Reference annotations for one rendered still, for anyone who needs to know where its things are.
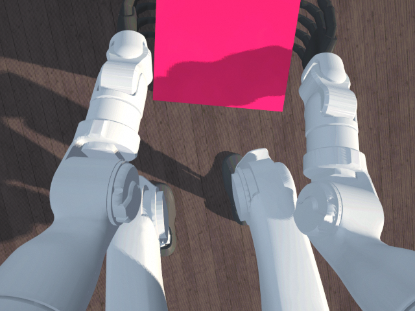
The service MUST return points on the robot left foot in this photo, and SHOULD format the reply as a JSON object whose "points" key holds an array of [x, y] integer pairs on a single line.
{"points": [[169, 198]]}

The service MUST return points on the robot right foot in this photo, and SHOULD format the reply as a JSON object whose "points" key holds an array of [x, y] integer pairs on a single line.
{"points": [[228, 167]]}

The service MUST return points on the robot foot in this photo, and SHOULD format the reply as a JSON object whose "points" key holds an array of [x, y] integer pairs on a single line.
{"points": [[228, 167], [169, 198]]}

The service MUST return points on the right robot upper arm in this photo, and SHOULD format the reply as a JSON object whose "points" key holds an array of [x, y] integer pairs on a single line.
{"points": [[344, 223]]}

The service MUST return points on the right robot hand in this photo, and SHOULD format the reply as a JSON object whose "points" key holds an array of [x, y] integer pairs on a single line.
{"points": [[322, 32]]}

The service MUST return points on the robot left forearm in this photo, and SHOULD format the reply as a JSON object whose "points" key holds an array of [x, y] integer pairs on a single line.
{"points": [[116, 107]]}

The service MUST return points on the left robot upper arm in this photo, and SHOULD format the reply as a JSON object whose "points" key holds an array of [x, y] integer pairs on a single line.
{"points": [[58, 270]]}

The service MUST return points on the carton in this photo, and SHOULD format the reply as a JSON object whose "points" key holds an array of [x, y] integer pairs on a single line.
{"points": [[232, 53]]}

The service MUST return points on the left robot hand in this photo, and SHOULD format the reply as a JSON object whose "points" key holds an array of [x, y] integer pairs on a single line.
{"points": [[128, 14]]}

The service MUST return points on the robot right forearm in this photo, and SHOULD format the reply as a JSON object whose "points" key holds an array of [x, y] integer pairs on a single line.
{"points": [[331, 128]]}

